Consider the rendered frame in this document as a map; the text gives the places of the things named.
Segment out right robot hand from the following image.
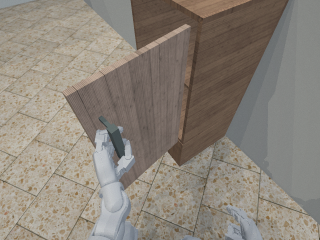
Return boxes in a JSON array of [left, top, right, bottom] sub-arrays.
[[225, 205, 263, 240]]

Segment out robot left forearm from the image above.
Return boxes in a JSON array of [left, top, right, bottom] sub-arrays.
[[87, 181, 131, 240]]

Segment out robot left thigh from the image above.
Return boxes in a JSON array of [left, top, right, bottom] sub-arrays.
[[122, 224, 138, 240]]

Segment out cupboard door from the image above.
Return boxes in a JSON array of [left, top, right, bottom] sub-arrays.
[[62, 24, 191, 190]]

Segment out handle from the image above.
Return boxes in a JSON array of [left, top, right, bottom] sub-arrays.
[[98, 116, 125, 159]]

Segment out left robot hand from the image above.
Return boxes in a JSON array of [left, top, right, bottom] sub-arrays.
[[92, 126, 136, 188]]

